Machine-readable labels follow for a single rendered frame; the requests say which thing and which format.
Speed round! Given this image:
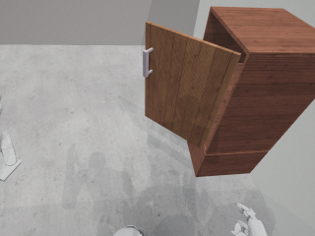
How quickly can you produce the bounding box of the robot right hand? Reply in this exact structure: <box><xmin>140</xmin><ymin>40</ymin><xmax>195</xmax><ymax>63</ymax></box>
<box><xmin>231</xmin><ymin>203</ymin><xmax>268</xmax><ymax>236</ymax></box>

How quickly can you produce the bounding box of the robot left hand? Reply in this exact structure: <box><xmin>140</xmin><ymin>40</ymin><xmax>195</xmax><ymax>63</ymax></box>
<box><xmin>0</xmin><ymin>91</ymin><xmax>22</xmax><ymax>182</ymax></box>

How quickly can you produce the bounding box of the cupboard door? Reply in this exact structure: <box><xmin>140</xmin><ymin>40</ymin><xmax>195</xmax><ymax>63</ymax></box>
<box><xmin>145</xmin><ymin>21</ymin><xmax>241</xmax><ymax>149</ymax></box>

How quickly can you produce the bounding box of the handle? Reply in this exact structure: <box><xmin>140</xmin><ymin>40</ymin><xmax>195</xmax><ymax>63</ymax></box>
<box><xmin>143</xmin><ymin>47</ymin><xmax>154</xmax><ymax>78</ymax></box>

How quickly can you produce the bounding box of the left robot shin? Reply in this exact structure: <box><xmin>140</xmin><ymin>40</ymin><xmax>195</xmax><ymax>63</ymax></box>
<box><xmin>126</xmin><ymin>225</ymin><xmax>138</xmax><ymax>231</ymax></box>

